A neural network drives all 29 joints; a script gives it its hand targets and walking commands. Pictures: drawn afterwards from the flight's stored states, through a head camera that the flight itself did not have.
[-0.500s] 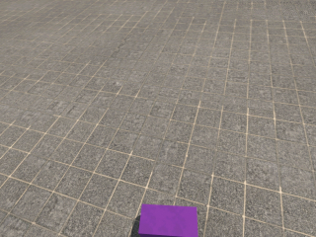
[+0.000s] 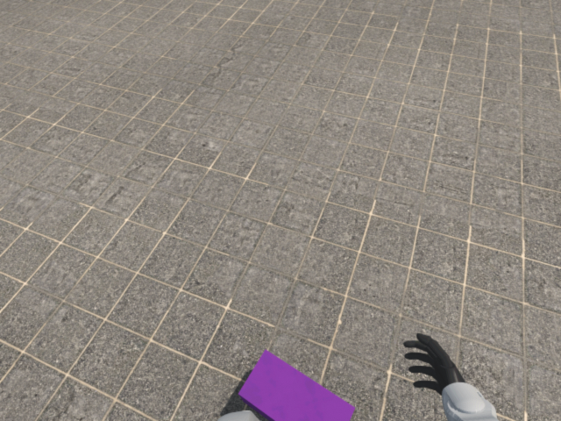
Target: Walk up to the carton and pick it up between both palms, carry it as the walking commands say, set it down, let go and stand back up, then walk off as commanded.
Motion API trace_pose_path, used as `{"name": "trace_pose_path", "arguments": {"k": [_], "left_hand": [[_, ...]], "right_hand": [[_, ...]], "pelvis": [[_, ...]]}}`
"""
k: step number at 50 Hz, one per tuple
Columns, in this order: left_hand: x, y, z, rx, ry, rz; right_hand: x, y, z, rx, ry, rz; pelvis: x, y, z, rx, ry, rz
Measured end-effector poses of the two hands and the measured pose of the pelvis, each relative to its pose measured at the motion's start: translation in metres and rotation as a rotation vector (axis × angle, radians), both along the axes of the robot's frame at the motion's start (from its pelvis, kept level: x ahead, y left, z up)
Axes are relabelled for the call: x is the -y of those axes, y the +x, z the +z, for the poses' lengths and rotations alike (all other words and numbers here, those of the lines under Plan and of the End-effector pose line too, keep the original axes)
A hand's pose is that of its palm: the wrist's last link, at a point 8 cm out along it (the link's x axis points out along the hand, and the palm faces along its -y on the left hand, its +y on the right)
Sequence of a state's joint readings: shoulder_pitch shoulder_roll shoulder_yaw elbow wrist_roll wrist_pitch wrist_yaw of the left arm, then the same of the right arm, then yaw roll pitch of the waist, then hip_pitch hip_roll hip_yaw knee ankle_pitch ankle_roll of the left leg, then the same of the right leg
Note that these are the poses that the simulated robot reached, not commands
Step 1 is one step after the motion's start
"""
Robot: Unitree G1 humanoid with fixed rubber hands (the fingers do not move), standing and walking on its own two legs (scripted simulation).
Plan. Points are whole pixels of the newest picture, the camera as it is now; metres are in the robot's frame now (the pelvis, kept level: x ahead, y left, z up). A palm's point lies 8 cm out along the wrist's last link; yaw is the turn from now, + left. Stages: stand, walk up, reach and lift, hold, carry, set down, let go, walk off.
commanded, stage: walk off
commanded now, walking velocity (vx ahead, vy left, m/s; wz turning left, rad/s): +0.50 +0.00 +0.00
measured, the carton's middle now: (295, 404) +0.22 +0.03 -0.68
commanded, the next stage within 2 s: none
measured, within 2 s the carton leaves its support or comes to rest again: rests again in 0.80 s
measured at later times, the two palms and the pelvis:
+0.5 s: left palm (210, 294) +0.33 +0.18 -0.12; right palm (492, 329) +0.29 -0.30 -0.13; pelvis +0.29 -0.05 +0.01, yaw -1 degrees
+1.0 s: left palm (204, 167) +0.63 +0.25 -0.11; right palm (429, 223) +0.49 -0.23 -0.11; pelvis +0.54 +0.00 +0.02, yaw -2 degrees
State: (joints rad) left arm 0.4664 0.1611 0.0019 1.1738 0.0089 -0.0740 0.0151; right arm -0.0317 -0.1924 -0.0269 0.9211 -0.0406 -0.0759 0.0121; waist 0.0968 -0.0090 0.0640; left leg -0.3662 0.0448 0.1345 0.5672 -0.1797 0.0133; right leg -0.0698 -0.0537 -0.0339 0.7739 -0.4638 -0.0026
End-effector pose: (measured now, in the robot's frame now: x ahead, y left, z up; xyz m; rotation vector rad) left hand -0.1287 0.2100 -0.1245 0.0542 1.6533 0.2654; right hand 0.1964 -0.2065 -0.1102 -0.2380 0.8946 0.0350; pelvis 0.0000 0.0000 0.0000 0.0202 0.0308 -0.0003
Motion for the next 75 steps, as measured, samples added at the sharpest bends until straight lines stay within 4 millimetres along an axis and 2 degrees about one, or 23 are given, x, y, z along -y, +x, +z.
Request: {"name": "trace_pose_path", "arguments": {"k": [3,8,12,15,17,19,22,28,32,36,38,40,44,48,51,53,57,60,63,66,70,73,75], "left_hand": [[-0.025,0.075,0.003,0.088,0.030,-0.062],[-0.048,0.241,0.007,0.336,0.075,-0.194],[-0.030,0.361,0.015,0.508,0.061,-0.262],[-0.008,0.432,0.009,0.562,0.050,-0.330],[0.007,0.468,0.001,0.578,0.053,-0.347],[0.021,0.485,-0.003,0.576,0.048,-0.349],[0.027,0.479,-0.001,0.532,0.039,-0.271],[0.026,0.432,0.002,0.318,0.022,-0.128],[0.025,0.416,0.002,0.199,0.006,-0.063],[0.016,0.422,-0.009,0.104,-0.029,-0.019],[0.006,0.439,-0.017,0.083,-0.045,-0.020],[-0.005,0.476,-0.017,0.102,-0.047,-0.053],[-0.033,0.592,-0.007,0.272,-0.004,-0.136],[-0.044,0.707,0.008,0.435,0.028,-0.221],[-0.036,0.780,0.016,0.524,0.029,-0.258],[-0.024,0.824,0.018,0.570,0.017,-0.282],[0.012,0.902,0.015,0.623,-0.015,-0.344],[0.039,0.951,0.006,0.644,-0.017,-0.365],[0.052,0.965,0.004,0.633,0.000,-0.354],[0.047,0.943,0.007,0.564,0.026,-0.248],[0.040,0.894,0.008,0.387,0.055,-0.141],[0.045,0.865,0.011,0.256,0.052,-0.087],[0.052,0.855,0.012,0.190,0.037,-0.061]], "right_hand": [[0.011,-0.012,0.000,-0.067,-0.010,-0.092],[0.043,-0.070,-0.007,-0.303,-0.052,-0.248],[0.058,-0.100,-0.014,-0.496,-0.061,-0.323],[0.067,-0.098,-0.025,-0.583,-0.044,-0.370],[0.074,-0.087,-0.035,-0.622,-0.032,-0.384],[0.081,-0.061,-0.037,-0.632,-0.029,-0.374],[0.090,0.004,-0.029,-0.559,-0.035,-0.325],[0.096,0.188,0.001,-0.245,-0.046,-0.217],[0.074,0.299,0.019,-0.083,-0.040,-0.139],[0.034,0.381,0.023,0.010,-0.028,-0.068],[0.020,0.402,0.018,0.029,-0.031,-0.069],[0.016,0.402,0.013,0.004,-0.027,-0.112],[0.022,0.361,0.004,-0.164,-0.028,-0.225],[0.028,0.312,-0.001,-0.353,-0.039,-0.335],[0.026,0.285,-0.002,-0.492,-0.036,-0.388],[0.023,0.278,-0.003,-0.569,-0.022,-0.407],[0.022,0.293,-0.012,-0.656,0.018,-0.432],[0.035,0.325,-0.027,-0.683,0.036,-0.435],[0.055,0.385,-0.032,-0.646,0.038,-0.405],[0.080,0.469,-0.026,-0.522,0.020,-0.329],[0.107,0.595,-0.010,-0.297,-0.010,-0.246],[0.110,0.677,0.005,-0.160,-0.008,-0.206],[0.103,0.720,0.011,-0.110,0.004,-0.182]], "pelvis": [[-0.005,0.037,0.009,0.022,-0.015,-0.010],[0.002,0.094,0.016,0.049,-0.015,-0.002],[0.012,0.142,0.012,0.029,-0.009,-0.011],[0.028,0.180,0.000,0.016,0.006,-0.023],[0.040,0.206,-0.010,0.015,0.001,-0.023],[0.048,0.226,-0.011,0.023,-0.010,-0.016],[0.054,0.257,-0.001,0.039,-0.004,0.007],[0.052,0.320,0.017,0.035,-0.011,-0.007],[0.039,0.358,0.018,0.025,-0.032,-0.008],[0.020,0.399,0.008,0.022,-0.051,-0.002],[0.009,0.421,0.001,0.032,-0.046,-0.017],[0.001,0.441,0.003,0.041,-0.048,-0.033],[-0.007,0.479,0.014,0.049,-0.046,-0.026],[-0.006,0.518,0.020,0.049,-0.036,-0.029],[-0.001,0.550,0.020,0.040,-0.024,-0.033],[0.005,0.571,0.017,0.033,-0.013,-0.038],[0.020,0.615,0.007,0.019,0.008,-0.041],[0.037,0.655,-0.005,0.012,0.009,-0.037],[0.053,0.685,-0.004,0.027,-0.001,-0.025],[0.065,0.716,0.007,0.044,0.008,-0.002],[0.072,0.753,0.017,0.059,0.005,-0.015],[0.073,0.781,0.021,0.063,-0.002,-0.017],[0.072,0.801,0.022,0.058,-0.006,-0.016]]}}
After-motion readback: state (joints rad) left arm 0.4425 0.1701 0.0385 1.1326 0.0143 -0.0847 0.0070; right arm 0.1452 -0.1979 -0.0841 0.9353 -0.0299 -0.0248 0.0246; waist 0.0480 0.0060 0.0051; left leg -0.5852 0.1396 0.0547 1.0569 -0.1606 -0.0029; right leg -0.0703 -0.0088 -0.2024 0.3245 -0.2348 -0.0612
